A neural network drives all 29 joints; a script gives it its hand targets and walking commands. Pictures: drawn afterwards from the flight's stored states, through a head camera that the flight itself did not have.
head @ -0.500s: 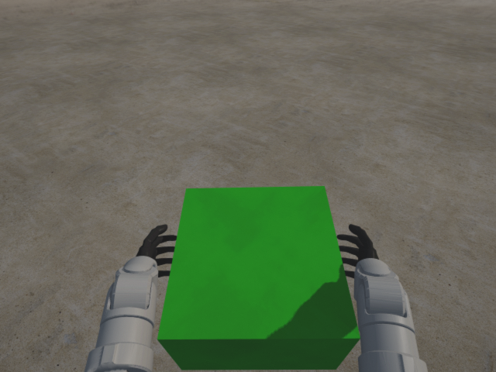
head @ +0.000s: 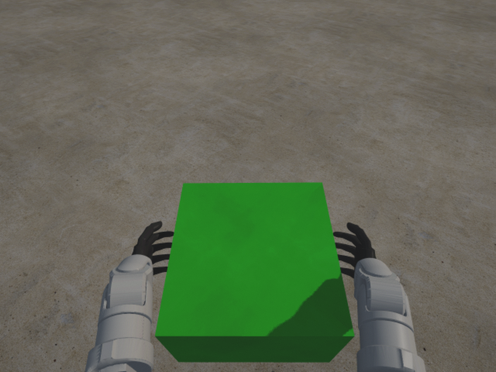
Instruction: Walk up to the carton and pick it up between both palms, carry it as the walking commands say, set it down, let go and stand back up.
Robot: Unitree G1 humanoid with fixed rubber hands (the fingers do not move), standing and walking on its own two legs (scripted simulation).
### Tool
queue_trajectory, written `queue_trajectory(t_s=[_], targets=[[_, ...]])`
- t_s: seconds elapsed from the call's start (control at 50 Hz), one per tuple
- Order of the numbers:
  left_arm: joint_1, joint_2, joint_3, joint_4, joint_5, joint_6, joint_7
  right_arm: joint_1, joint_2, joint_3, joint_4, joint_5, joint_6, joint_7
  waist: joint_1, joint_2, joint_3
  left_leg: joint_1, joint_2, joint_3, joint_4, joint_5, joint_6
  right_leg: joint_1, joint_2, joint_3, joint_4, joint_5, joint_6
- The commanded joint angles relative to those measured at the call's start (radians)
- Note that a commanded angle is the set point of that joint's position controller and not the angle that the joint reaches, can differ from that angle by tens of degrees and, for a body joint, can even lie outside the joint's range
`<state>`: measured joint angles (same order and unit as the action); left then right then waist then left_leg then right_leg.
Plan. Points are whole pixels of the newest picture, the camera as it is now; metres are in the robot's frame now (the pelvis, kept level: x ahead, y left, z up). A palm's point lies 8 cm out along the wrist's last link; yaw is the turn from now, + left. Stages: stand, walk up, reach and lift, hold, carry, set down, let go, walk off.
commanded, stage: set down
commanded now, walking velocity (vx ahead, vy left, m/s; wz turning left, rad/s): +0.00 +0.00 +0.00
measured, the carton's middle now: (253, 268) +0.33 -0.01 -0.06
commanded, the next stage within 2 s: none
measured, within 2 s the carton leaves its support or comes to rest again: neither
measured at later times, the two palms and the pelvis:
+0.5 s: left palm (159, 275) +0.32 +0.17 -0.07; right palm (349, 283) +0.30 -0.20 -0.07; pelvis -0.01 +0.00 -0.02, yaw +0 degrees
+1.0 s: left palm (172, 281) +0.36 +0.17 -0.15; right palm (340, 290) +0.33 -0.21 -0.16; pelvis -0.06 -0.01 -0.09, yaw +0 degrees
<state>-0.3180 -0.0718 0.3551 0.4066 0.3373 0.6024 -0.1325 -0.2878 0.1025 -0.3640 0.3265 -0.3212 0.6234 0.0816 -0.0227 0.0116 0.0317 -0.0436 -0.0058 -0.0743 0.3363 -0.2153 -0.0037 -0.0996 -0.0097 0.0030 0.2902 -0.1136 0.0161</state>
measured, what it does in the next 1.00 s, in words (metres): lowers itself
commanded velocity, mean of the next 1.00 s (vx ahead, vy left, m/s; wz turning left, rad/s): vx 0.00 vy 0.00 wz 0.00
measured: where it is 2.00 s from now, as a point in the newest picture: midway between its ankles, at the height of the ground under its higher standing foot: outside the picture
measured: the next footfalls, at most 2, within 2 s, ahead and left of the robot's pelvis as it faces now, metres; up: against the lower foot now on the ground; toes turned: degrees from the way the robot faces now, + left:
none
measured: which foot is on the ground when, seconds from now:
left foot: down 0.00-1.00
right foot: down 0.00-1.00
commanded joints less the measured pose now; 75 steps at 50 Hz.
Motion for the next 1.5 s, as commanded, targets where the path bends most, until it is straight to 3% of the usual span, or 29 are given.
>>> queue_trajectory(t_s=[0.0, 0.14, 0.3, 0.38, 0.5, 0.74, 0.9, 0.98, 1.1, 1.28, 1.38, 1.48], targets=[[-0.498, -0.821, -0.498, -0.039, -0.238, -0.070, -0.244, -0.467, 0.766, 0.511, 0.007, 0.239, -0.058, 0.264, -0.009, 0.013, -0.259, -0.147, -0.073, -0.003, -0.077, 0.151, 0.031, 0.202, 0.102, 0.016, 0.028, 0.149, -0.019], [-0.422, -0.777, -0.504, -0.061, -0.226, -0.136, -0.191, -0.394, 0.711, 0.510, -0.005, 0.221, -0.135, 0.250, -0.002, 0.022, -0.363, -0.156, -0.080, -0.010, -0.008, 0.375, 0.008, 0.107, 0.106, 0.021, 0.086, 0.299, -0.014], [-0.400, -0.749, -0.496, -0.001, -0.214, -0.230, -0.168, -0.375, 0.688, 0.502, 0.018, 0.193, -0.227, 0.228, -0.012, 0.001, -0.485, -0.265, -0.093, -0.011, 0.097, 0.466, 0.002, -0.028, 0.110, 0.009, 0.176, 0.403, -0.006], [-0.425, -0.742, -0.484, 0.031, -0.204, -0.273, -0.175, -0.399, 0.705, 0.505, 0.045, 0.189, -0.266, 0.220, -0.010, -0.012, -0.545, -0.371, -0.102, 0.001, 0.144, 0.438, 0.006, -0.068, 0.107, 0.008, 0.225, 0.441, -0.006], [-0.526, -0.748, -0.471, 0.066, -0.194, -0.312, -0.206, -0.499, 0.747, 0.515, 0.082, 0.195, -0.305, 0.221, 0.003, -0.010, -0.633, -0.560, -0.106, 0.024, 0.235, 0.323, 0.015, -0.159, 0.107, 0.014, 0.317, 0.389, -0.011], [-0.819, -0.825, -0.460, 0.118, -0.215, -0.258, -0.295, -0.789, 0.827, 0.503, 0.121, 0.209, -0.260, 0.268, -0.006, 0.023, -0.801, -0.813, -0.113, 0.053, 0.391, 0.030, 0.025, -0.380, 0.119, 0.000, 0.489, 0.081, -0.034], [-0.922, -0.813, -0.408, 0.150, -0.217, -0.230, -0.326, -0.915, 0.850, 0.475, 0.145, 0.216, -0.222, 0.291, 0.004, -0.003, -0.865, -0.985, -0.124, 0.074, 0.482, -0.091, 0.036, -0.488, 0.117, 0.000, 0.575, -0.028, -0.032], [-0.947, -0.796, -0.398, 0.156, -0.228, -0.230, -0.331, -0.944, 0.857, 0.474, 0.155, 0.226, -0.218, 0.287, 0.012, -0.024, -0.922, -1.066, -0.129, 0.081, 0.535, -0.093, 0.038, -0.529, 0.117, 0.001, 0.628, -0.009, -0.028], [-0.945, -0.787, -0.419, 0.149, -0.254, -0.240, -0.329, -0.943, 0.870, 0.502, 0.153, 0.253, -0.232, 0.272, 0.023, -0.042, -1.050, -1.164, -0.134, 0.084, 0.616, -0.003, 0.029, -0.584, 0.119, 0.000, 0.721, 0.131, -0.017], [-0.967, -0.769, -0.464, 0.155, -0.292, -0.265, -0.303, -0.962, 0.848, 0.527, 0.158, 0.293, -0.266, 0.244, 0.023, -0.026, -1.208, -1.277, -0.133, 0.092, 0.725, 0.133, 0.008, -0.707, 0.115, 0.002, 0.832, 0.301, -0.008], [-1.018, -0.744, -0.471, 0.181, -0.312, -0.275, -0.292, -1.005, 0.825, 0.522, 0.176, 0.299, -0.271, 0.226, 0.015, -0.013, -1.240, -1.366, -0.139, 0.107, 0.777, 0.104, 0.001, -0.754, 0.110, -0.004, 0.880, 0.286, -0.003], [-1.094, -0.730, -0.464, 0.203, -0.331, -0.272, -0.282, -1.085, 0.798, 0.501, 0.184, 0.295, -0.265, 0.212, 0.009, -0.003, -1.244, -1.430, -0.147, 0.120, 0.822, 0.016, -0.002, -0.823, 0.112, -0.022, 0.923, 0.174, 0.001]])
